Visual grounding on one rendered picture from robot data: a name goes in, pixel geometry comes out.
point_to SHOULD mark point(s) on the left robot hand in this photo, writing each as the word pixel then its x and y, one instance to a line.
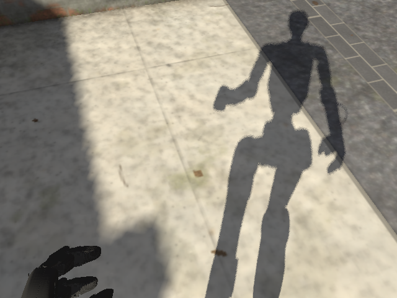
pixel 43 281

